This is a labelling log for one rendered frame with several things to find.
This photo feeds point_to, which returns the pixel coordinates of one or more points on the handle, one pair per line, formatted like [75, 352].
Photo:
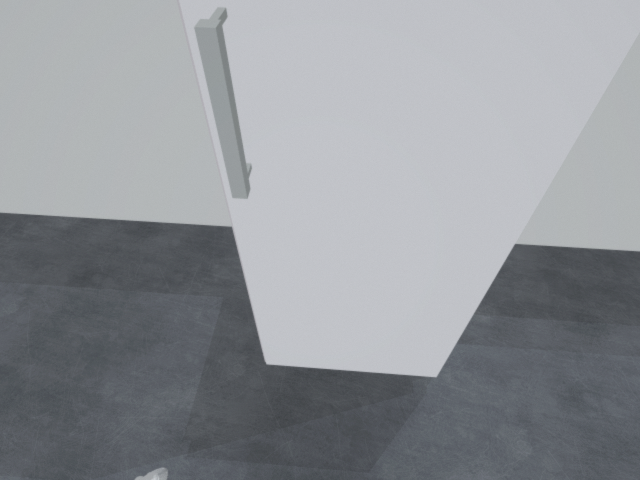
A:
[212, 47]

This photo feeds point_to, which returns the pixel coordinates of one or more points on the fridge door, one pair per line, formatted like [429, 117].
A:
[398, 150]

